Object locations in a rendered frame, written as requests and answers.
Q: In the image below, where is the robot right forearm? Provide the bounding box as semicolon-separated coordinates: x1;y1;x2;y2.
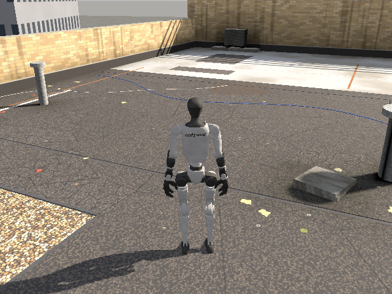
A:
216;149;228;180

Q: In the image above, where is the left robot upper arm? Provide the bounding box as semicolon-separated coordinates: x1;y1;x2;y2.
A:
168;124;183;159

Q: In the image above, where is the robot head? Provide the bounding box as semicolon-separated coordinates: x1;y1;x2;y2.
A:
185;97;206;127

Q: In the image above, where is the right robot upper arm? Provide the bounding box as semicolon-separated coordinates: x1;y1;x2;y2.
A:
208;124;223;158

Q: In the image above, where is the robot right hand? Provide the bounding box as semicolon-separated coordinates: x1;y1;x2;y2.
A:
214;179;229;196

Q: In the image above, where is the left robot foot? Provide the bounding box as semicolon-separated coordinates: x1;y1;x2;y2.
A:
181;239;190;255

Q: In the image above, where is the robot left hand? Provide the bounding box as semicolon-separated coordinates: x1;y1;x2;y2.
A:
163;180;178;197

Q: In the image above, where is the robot left forearm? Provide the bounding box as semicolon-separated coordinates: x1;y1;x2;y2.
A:
164;150;175;181

